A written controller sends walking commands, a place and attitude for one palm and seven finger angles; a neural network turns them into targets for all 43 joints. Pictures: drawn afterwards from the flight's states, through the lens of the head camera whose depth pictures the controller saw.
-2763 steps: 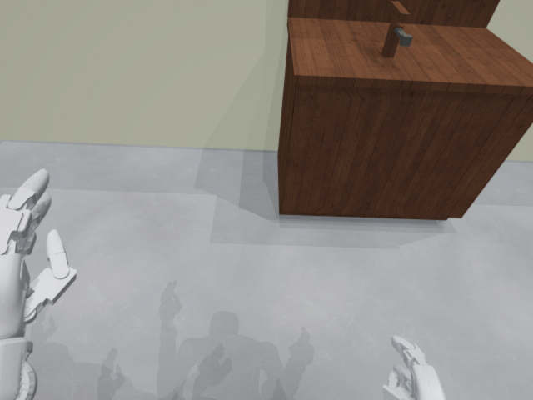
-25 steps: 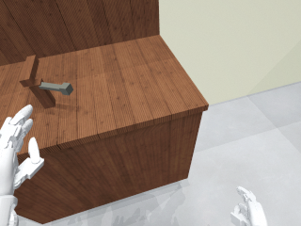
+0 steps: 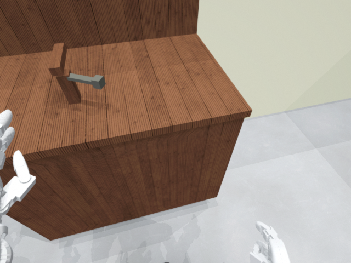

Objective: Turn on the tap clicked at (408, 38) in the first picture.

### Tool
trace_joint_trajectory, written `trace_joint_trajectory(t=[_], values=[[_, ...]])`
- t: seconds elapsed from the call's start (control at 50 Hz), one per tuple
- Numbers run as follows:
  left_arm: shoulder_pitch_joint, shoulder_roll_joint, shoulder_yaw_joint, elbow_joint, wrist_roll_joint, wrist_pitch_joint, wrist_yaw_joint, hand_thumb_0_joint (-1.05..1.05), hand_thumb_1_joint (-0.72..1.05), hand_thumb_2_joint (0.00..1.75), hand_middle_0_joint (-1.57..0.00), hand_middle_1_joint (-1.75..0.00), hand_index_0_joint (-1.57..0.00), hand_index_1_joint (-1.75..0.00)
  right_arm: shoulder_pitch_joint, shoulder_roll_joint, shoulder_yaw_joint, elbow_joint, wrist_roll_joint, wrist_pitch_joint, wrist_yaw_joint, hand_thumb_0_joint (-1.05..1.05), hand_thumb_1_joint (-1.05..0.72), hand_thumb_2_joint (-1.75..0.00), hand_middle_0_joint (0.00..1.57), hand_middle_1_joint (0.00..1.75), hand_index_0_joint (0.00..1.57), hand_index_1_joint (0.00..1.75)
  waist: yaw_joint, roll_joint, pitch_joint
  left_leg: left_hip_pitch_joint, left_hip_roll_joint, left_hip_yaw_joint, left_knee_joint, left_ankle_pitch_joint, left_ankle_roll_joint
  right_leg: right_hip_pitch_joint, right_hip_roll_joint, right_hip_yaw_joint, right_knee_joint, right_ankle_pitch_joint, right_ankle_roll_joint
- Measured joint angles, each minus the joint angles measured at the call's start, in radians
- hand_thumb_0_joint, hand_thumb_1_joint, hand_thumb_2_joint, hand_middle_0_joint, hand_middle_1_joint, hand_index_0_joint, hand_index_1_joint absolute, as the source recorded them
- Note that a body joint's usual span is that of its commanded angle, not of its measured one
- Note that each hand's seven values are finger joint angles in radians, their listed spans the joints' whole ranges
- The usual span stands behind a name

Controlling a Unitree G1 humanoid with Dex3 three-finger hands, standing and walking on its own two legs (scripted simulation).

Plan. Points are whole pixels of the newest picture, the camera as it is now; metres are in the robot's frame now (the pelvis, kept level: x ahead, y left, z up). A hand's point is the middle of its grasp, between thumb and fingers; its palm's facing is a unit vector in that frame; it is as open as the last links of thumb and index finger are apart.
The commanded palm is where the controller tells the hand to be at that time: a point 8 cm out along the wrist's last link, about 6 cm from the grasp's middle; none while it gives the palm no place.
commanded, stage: step back with the hand held close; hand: left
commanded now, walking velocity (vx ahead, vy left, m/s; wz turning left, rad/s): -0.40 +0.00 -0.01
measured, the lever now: (98, 82) +0.55 +0.28 +0.11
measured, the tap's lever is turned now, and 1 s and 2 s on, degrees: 59 59 59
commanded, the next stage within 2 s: stop stepping back and stand still in 0.48 s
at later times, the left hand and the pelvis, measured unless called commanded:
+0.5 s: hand (8, 220) +0.15 +0.26 +0.16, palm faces +0.40 -0.86 -0.30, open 7.4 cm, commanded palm +0.09 +0.30 +0.18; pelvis -0.07 +0.02 -0.01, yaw +0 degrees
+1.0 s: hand out of the picture +0.02 +0.26 +0.16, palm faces +0.43 -0.84 -0.33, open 7.4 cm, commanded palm -0.02 +0.30 +0.18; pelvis -0.19 +0.02 +0.01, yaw -1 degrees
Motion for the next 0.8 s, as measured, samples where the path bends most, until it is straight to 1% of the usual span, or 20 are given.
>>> trace_joint_trajectory(t=[0.04, 0.06, 0.1, 0.12, 0.16, 0.24, 0.3, 0.34, 0.38, 0.42, 0.44, 0.48, 0.5, 0.54, 0.56, 0.6, 0.66, 0.7, 0.74, 0.8], values=[[-0.009, -0.005, -0.016, 0.003, -0.011, 0.007, -0.005, 0.01, 0.90, 0.90, -0.21, -0.30, -0.20, -0.30, -0.039, 0.003, 0.011, -0.005, 0.002, -0.001, 0.005, 0.01, -0.90, -0.90, 0.20, 0.30, 0.20, 0.30, 0.013, -0.014, 0.008, -0.031, -0.004, 0.028, -0.013, 0.026, -0.004, 0.057, -0.015, 0.011, -0.153, 0.072, -0.014], [-0.024, -0.005, -0.027, 0.004, -0.012, 0.009, -0.010, 0.01, 0.90, 0.90, -0.21, -0.30, -0.20, -0.30, -0.065, 0.001, 0.015, -0.006, 0.003, 0.000, 0.007, 0.01, -0.90, -0.90, 0.20, 0.30, 0.20, 0.30, 0.021, -0.018, 0.023, -0.053, -0.001, 0.043, 0.000, 0.031, -0.006, 0.070, -0.017, 0.023, -0.207, 0.046, -0.030], [-0.068, -0.020, -0.069, 0.018, -0.014, 0.010, -0.027, 0.01, 0.90, 0.90, -0.21, -0.30, -0.20, -0.30, -0.113, -0.017, 0.012, 0.008, 0.009, 0.007, 0.007, 0.01, -0.90, -0.90, 0.20, 0.30, 0.20, 0.30, 0.026, 0.027, 0.068, -0.069, 0.035, 0.035, 0.024, 0.038, -0.013, 0.065, 0.018, 0.022, -0.214, 0.037, -0.037], [-0.082, -0.016, -0.086, 0.018, -0.015, 0.009, -0.035, 0.01, 0.90, 0.90, -0.21, -0.30, -0.20, -0.30, -0.126, -0.021, 0.008, 0.014, 0.013, 0.011, 0.005, 0.01, -0.90, -0.90, 0.20, 0.30, 0.20, 0.30, 0.024, 0.040, 0.086, -0.063, 0.047, 0.029, 0.025, 0.044, -0.013, 0.064, 0.031, 0.019, -0.206, 0.059, -0.030], [-0.091, 0.015, -0.098, -0.006, -0.017, 0.008, -0.050, 0.01, 0.90, 0.89, -0.21, -0.30, -0.21, -0.31, -0.127, -0.018, 0.000, 0.013, 0.028, 0.021, 0.002, 0.01, -0.90, -0.90, 0.20, 0.30, 0.20, 0.30, 0.014, 0.038, 0.103, -0.054, 0.059, 0.023, 0.036, 0.049, -0.012, 0.069, 0.043, 0.015, -0.185, 0.069, -0.022], [-0.048, 0.085, -0.048, -0.052, -0.030, -0.013, -0.068, 0.01, 0.89, 0.89, -0.22, -0.30, -0.21, -0.31, -0.090, -0.019, -0.010, -0.008, 0.037, 0.042, 0.002, 0.01, -0.90, -0.90, 0.20, 0.30, 0.20, 0.30, -0.021, 0.005, 0.079, -0.046, 0.066, 0.022, 0.080, 0.031, -0.013, 0.072, 0.049, 0.012, -0.127, 0.037, -0.027], [-0.022, 0.090, -0.018, -0.032, -0.046, -0.016, -0.067, 0.01, 0.89, 0.89, -0.22, -0.30, -0.21, -0.31, -0.062, -0.047, -0.026, -0.014, 0.026, 0.052, 0.001, 0.01, -0.90, -0.90, 0.20, 0.30, 0.20, 0.30, -0.043, 0.013, 0.039, -0.045, 0.064, 0.014, 0.082, 0.032, -0.016, 0.071, 0.051, 0.003, -0.117, 0.035, -0.035], [-0.010, 0.080, -0.017, -0.007, -0.051, -0.015, -0.060, 0.01, 0.89, 0.89, -0.22, -0.30, -0.21, -0.31, -0.040, -0.067, -0.037, -0.006, 0.025, 0.057, -0.003, 0.01, -0.90, -0.90, 0.20, 0.30, 0.20, 0.30, -0.051, 0.020, 0.009, -0.066, 0.053, -0.002, 0.127, -0.059, -0.048, 0.076, 0.045, -0.007, -0.130, 0.045, -0.039], [0.011, 0.063, -0.029, 0.013, -0.044, -0.015, -0.050, 0.01, 0.89, 0.89, -0.22, -0.30, -0.21, -0.31, -0.006, -0.080, -0.049, 0.022, 0.027, 0.055, -0.006, 0.01, -0.90, -0.90, 0.20, 0.30, 0.20, 0.30, -0.036, 0.005, -0.032, -0.090, 0.024, -0.034, 0.310, -0.215, -0.086, 0.078, 0.026, 0.002, -0.141, 0.052, -0.036], [0.024, 0.040, -0.039, 0.035, -0.029, -0.022, -0.047, 0.01, 0.89, 0.89, -0.22, -0.30, -0.21, -0.31, 0.029, -0.088, -0.051, 0.046, 0.024, 0.052, -0.013, 0.01, -0.90, -0.90, 0.20, 0.30, 0.20, 0.30, -0.018, -0.022, -0.071, -0.082, 0.002, -0.042, 0.483, -0.311, -0.095, 0.075, 0.003, 0.017, -0.155, 0.061, -0.027], [0.016, 0.029, -0.045, 0.049, -0.021, -0.025, -0.047, 0.01, 0.89, 0.89, -0.22, -0.30, -0.21, -0.31, 0.043, -0.090, -0.048, 0.051, 0.021, 0.052, -0.018, 0.01, -0.90, -0.90, 0.20, 0.30, 0.20, 0.30, -0.012, -0.034, -0.078, -0.056, 0.003, -0.034, 0.502, -0.329, -0.094, 0.074, -0.007, 0.020, -0.164, 0.067, -0.020], [-0.042, 0.010, -0.061, 0.073, -0.011, -0.025, -0.048, 0.01, 0.89, 0.89, -0.21, -0.30, -0.21, -0.31, 0.053, -0.101, -0.037, 0.049, 0.018, 0.052, -0.031, 0.01, -0.90, -0.90, 0.19, 0.30, 0.20, 0.30, -0.010, -0.044, -0.057, 0.030, 0.019, -0.023, 0.397, -0.269, -0.095, 0.061, -0.018, 0.007, -0.159, 0.073, -0.006], [-0.083, 0.003, -0.069, 0.079, -0.010, -0.023, -0.047, 0.01, 0.89, 0.89, -0.21, -0.30, -0.21, -0.31, 0.046, -0.110, -0.032, 0.043, 0.018, 0.050, -0.036, 0.01, -0.90, -0.90, 0.19, 0.30, 0.20, 0.30, -0.012, -0.037, -0.033, 0.072, 0.024, -0.023, 0.306, -0.214, -0.077, 0.042, -0.018, -0.006, -0.137, 0.070, 0.003], [-0.156, 0.009, -0.071, 0.082, -0.005, -0.014, -0.039, 0.01, 0.89, 0.90, -0.21, -0.30, -0.21, -0.31, -0.003, -0.099, -0.031, 0.038, 0.019, 0.047, -0.033, 0.01, -0.90, -0.90, 0.19, 0.30, 0.20, 0.30, -0.004, -0.061, 0.040, 0.090, 0.000, -0.002, 0.232, -0.246, -0.019, -0.029, -0.039, 0.016, -0.042, 0.050, 0.008], [-0.169, 0.018, -0.065, 0.076, -0.005, -0.012, -0.036, 0.01, 0.90, 0.90, -0.21, -0.30, -0.21, -0.31, -0.031, -0.087, -0.029, 0.027, 0.020, 0.042, -0.023, 0.01, -0.90, -0.90, 0.19, 0.30, 0.20, 0.30, 0.001, -0.071, 0.077, 0.093, -0.004, 0.017, 0.210, -0.240, -0.002, -0.068, -0.040, 0.038, 0.015, 0.015, 0.006], [-0.144, 0.038, -0.054, 0.041, -0.010, -0.002, -0.040, 0.01, 0.90, 0.90, -0.21, -0.30, -0.20, -0.30, -0.066, -0.055, -0.021, -0.007, 0.014, 0.021, 0.002, 0.02, -0.90, -0.90, 0.19, 0.30, 0.20, 0.30, -0.010, -0.070, 0.122, 0.096, 0.003, 0.037, 0.163, -0.200, 0.009, -0.138, -0.025, 0.059, 0.124, -0.059, 0.010], [-0.062, 0.061, -0.055, -0.057, -0.012, 0.016, -0.048, 0.01, 0.90, 0.90, -0.21, -0.30, -0.20, -0.30, -0.064, -0.003, -0.009, -0.052, 0.011, -0.020, 0.029, 0.01, -0.90, -0.90, 0.20, 0.30, 0.20, 0.30, -0.034, -0.055, 0.144, 0.106, 0.020, 0.036, 0.092, -0.135, 0.008, -0.184, -0.010, 0.045, 0.209, -0.041, 0.022], [0.004, 0.072, -0.051, -0.123, -0.017, 0.018, -0.048, 0.01, 0.90, 0.89, -0.21, -0.30, -0.21, -0.30, -0.042, 0.027, 0.003, -0.063, 0.012, -0.037, 0.038, 0.01, -0.90, -0.90, 0.20, 0.30, 0.20, 0.30, -0.041, -0.051, 0.129, 0.114, 0.026, 0.036, 0.051, -0.103, 0.007, -0.186, -0.012, 0.028, 0.224, -0.008, 0.027], [0.058, 0.078, -0.040, -0.157, -0.022, 0.019, -0.044, 0.01, 0.90, 0.89, -0.21, -0.30, -0.21, -0.31, -0.016, 0.047, 0.016, -0.058, 0.010, -0.040, 0.039, 0.01, -0.90, -0.90, 0.20, 0.30, 0.20, 0.30, -0.042, -0.050, 0.098, 0.131, 0.027, 0.036, 0.001, -0.074, -0.005, -0.161, -0.018, 0.009, 0.201, 0.013, 0.026], [0.088, 0.069, -0.030, -0.124, -0.027, 0.031, -0.030, 0.01, 0.89, 0.89, -0.22, -0.30, -0.21, -0.31, 0.018, 0.055, 0.030, -0.028, 0.003, -0.029, 0.027, 0.01, -0.90, -0.90, 0.20, 0.30, 0.20, 0.30, -0.040, -0.035, 0.039, 0.158, 0.021, 0.028, -0.085, -0.058, -0.045, -0.077, -0.011, -0.028, 0.081, 0.007, 0.013]])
